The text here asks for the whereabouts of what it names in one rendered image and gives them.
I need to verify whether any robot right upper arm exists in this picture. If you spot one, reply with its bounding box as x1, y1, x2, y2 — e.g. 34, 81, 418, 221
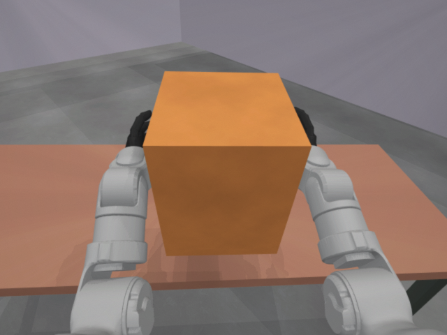
323, 267, 447, 335

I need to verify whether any robot right hand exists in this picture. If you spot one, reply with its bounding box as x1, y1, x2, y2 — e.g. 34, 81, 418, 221
294, 107, 317, 146

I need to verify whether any table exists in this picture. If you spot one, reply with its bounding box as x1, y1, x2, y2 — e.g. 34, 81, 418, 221
0, 144, 447, 315

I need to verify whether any robot left upper arm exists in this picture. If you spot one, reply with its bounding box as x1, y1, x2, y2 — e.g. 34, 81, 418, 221
55, 276, 154, 335

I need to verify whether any right robot forearm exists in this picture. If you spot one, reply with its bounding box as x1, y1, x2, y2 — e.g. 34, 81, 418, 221
298, 145, 413, 318

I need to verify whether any robot left hand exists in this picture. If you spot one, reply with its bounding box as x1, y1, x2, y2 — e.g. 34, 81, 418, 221
125, 110, 152, 148

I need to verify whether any left robot forearm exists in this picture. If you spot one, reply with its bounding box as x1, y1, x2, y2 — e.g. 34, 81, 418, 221
70, 146, 152, 326

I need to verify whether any carton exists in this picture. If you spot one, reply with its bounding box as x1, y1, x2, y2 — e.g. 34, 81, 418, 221
142, 71, 312, 256

